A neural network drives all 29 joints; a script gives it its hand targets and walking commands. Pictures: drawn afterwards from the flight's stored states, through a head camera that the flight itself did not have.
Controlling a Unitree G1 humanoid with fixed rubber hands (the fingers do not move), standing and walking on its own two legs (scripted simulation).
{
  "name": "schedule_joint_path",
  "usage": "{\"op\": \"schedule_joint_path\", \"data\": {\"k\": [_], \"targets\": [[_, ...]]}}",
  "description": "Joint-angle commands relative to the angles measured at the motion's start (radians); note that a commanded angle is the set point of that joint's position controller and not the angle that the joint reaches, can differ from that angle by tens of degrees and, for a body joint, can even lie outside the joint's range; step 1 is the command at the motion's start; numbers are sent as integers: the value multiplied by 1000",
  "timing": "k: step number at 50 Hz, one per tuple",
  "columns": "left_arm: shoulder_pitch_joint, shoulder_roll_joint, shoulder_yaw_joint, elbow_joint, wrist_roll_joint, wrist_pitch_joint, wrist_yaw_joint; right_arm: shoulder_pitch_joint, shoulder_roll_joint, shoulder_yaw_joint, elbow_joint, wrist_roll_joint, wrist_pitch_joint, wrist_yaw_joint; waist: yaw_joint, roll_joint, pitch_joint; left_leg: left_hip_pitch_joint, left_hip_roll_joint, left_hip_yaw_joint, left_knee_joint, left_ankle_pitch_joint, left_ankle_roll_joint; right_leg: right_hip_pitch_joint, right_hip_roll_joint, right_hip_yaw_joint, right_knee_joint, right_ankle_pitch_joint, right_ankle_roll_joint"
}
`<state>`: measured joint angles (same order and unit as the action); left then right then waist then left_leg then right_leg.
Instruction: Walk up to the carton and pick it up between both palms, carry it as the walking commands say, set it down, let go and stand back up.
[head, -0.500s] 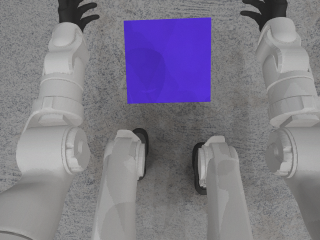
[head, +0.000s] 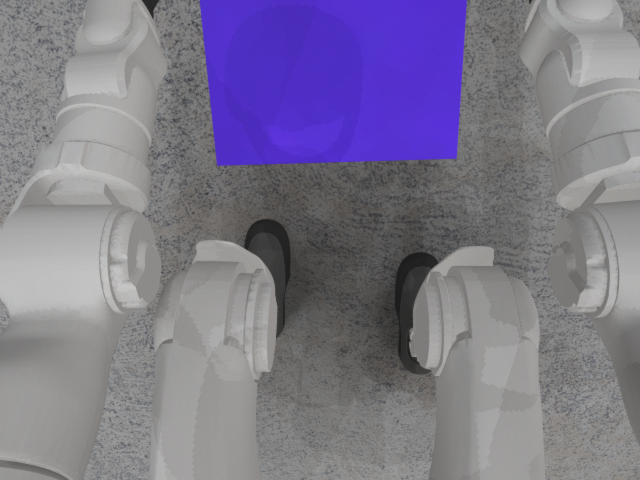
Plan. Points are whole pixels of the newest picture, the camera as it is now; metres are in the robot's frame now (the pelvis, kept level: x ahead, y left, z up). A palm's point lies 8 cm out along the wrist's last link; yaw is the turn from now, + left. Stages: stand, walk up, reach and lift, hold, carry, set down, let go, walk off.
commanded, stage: reach and lift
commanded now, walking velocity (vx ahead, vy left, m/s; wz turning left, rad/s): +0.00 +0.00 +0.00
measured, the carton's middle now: (333, 60) +0.49 +0.04 -0.26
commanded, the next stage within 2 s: none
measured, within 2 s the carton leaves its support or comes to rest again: leaves its support in 1.60 s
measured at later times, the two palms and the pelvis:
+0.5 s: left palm out of the picture +0.53 +0.22 -0.19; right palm out of the picture +0.56 -0.14 -0.19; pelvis +0.00 +0.00 -0.02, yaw -1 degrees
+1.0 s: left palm out of the picture +0.54 +0.19 -0.19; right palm out of the picture +0.56 -0.11 -0.19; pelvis -0.01 +0.00 -0.01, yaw -1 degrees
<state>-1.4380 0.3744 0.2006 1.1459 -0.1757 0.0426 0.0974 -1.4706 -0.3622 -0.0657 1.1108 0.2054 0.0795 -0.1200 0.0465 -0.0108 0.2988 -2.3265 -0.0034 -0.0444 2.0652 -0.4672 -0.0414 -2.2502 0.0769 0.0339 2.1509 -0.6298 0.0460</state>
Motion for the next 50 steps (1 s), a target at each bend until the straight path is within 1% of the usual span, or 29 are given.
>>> {"op": "schedule_joint_path", "data": {"k": [1, 2, 5, 6, 8, 11, 16, 22, 31, 39, 43, 45, 48, 50], "targets": [[-258, 154, -4, -82, -20, -29, 0, -283, -113, 9, -90, 13, -26, -3, 36, -25, -1218, 788, 10, 79, -40, 331, 10, 445, -42, -59, -185, 295, 11], [-269, 158, -8, -78, -27, -32, -1, -296, -117, 18, -86, 14, -27, -3, 40, -32, -1206, 767, 11, 79, -35, 327, 9, 450, -43, -58, -176, 295, 11], [-292, 175, -18, -55, -44, -43, -4, -316, -122, 28, -79, 11, -30, -3, 31, -59, -1157, 738, 15, 67, -14, 331, 14, 431, -44, -58, -152, 299, 14], [-295, 179, -20, -58, -45, -46, -3, -324, -123, 28, -94, 15, -32, -3, 33, -58, -1161, 751, 14, 66, -8, 344, 17, 433, -42, -57, -148, 307, 14], [-288, 183, -19, -56, -46, -50, 1, -328, -123, 39, -115, 28, -35, -3, 47, -55, -1194, 783, 12, 67, 2, 378, 20, 453, -39, -58, -138, 334, 14], [-265, 181, -23, -37, -49, -48, 3, -297, -120, 53, -103, 38, -32, -2, 56, -49, -1197, 795, 12, 70, 8, 389, 21, 459, -37, -59, -132, 341, 17], [-252, 162, -34, -27, -54, -44, -3, -265, -111, 54, -87, 34, -27, 1, 46, -39, -1161, 778, 12, 72, -1, 367, 20, 432, -35, -60, -140, 320, 14], [-280, 146, -42, -28, -58, -39, -6, -291, -105, 47, -76, 25, -24, 4, 38, -37, -1128, 754, 8, 73, -19, 321, 17, 416, -34, -62, -152, 282, 8], [-330, 112, -46, -22, -46, -39, 2, -347, -70, 58, -58, 19, -26, 1, 45, -39, -1122, 749, -1, 79, -36, 281, 13, 437, -24, -65, -159, 256, 6], [-343, 63, -32, -23, -7, -44, 14, -357, -23, 47, -54, -17, -32, -11, 45, -40, -1121, 765, -19, 84, -39, 295, 7, 462, -3, -68, -158, 273, 10], [-349, 13, -44, -32, -2, -45, 13, -362, 14, 49, -67, -36, -36, -16, 34, -36, -1120, 775, -29, 86, -39, 308, 3, 482, 7, -70, -158, 288, 9], [-360, -36, -67, -42, -8, -44, 5, -373, 63, 70, -75, -33, -37, -9, 34, -39, -1116, 777, -33, 85, -41, 313, 5, 488, 11, -70, -158, 295, 8], [-389, -119, -89, -56, -8, -42, -13, -398, 157, 91, -83, -30, -34, 12, 39, -43, -1107, 767, -39, 85, -42, 313, 6, 495, 18, -67, -155, 302, 6], [-431, -229, -116, -71, -4, -35, -41, -430, 273, 106, -86, -38, -29, 39, 39, -42, -1101, 752, -45, 85, -39, 310, 7, 494, 25, -65, -151, 308, 1]]}}
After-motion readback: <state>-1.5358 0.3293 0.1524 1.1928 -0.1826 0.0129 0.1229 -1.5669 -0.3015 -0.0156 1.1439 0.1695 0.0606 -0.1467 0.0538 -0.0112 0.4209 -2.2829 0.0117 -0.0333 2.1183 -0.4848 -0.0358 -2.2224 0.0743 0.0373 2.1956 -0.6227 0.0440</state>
